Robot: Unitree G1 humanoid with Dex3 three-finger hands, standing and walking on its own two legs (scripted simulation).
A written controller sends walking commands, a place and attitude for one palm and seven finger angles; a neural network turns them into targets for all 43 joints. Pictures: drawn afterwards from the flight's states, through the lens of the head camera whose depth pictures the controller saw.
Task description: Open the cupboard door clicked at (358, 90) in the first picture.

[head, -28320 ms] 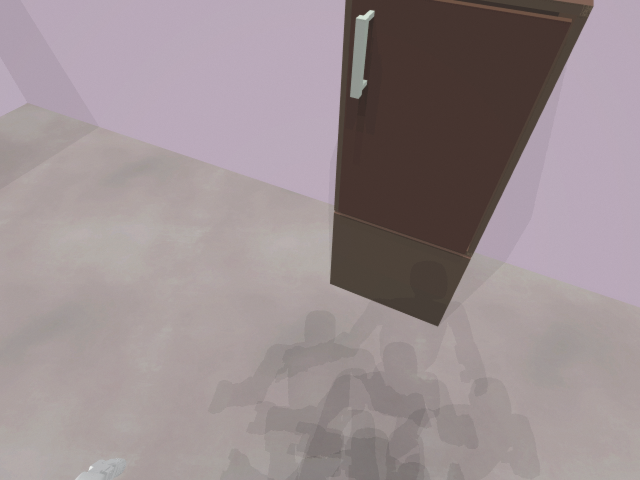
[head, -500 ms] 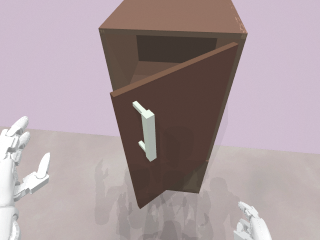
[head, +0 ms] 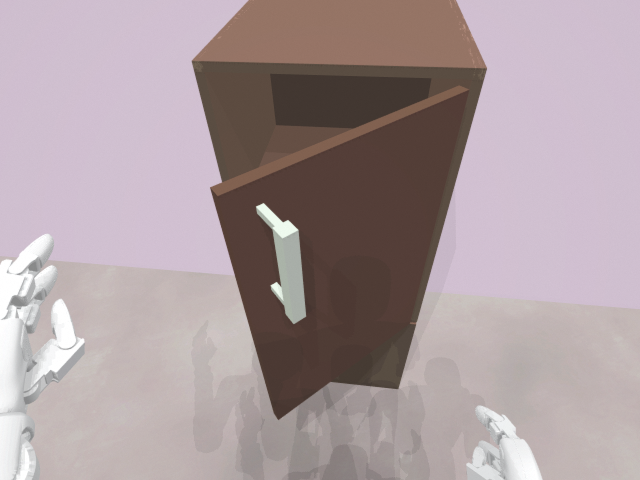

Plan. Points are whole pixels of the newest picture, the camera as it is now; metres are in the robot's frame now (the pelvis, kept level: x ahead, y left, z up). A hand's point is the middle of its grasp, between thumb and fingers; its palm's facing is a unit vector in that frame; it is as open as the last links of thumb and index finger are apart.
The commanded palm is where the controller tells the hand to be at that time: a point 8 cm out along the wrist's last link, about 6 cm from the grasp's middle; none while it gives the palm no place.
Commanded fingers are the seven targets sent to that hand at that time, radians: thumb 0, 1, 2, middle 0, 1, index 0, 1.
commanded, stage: step back with the hand held close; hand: left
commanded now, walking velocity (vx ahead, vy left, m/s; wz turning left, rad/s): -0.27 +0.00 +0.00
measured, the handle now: (281, 266) +0.32 +0.09 +0.13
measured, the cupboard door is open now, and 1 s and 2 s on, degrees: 43 43 43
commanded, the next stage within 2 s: stop stepping back and stand still in 1.00 s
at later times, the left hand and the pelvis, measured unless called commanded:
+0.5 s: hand (21, 400) +0.13 +0.28 +0.15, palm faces +0.36 -0.79 -0.49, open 7.4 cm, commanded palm +0.07 +0.32 +0.17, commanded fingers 0.00 0.90 0.90 -0.20 -0.30 -0.20 -0.30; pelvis -0.07 +0.02 -0.01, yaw -1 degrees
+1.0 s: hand out of the picture +0.03 +0.32 +0.17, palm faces +0.48 -0.77 -0.41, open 7.4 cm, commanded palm -0.04 +0.35 +0.17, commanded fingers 0.00 0.90 0.90 -0.20 -0.30 -0.20 -0.30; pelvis -0.18 +0.05 -0.02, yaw +0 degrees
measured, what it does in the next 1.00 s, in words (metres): walks backwards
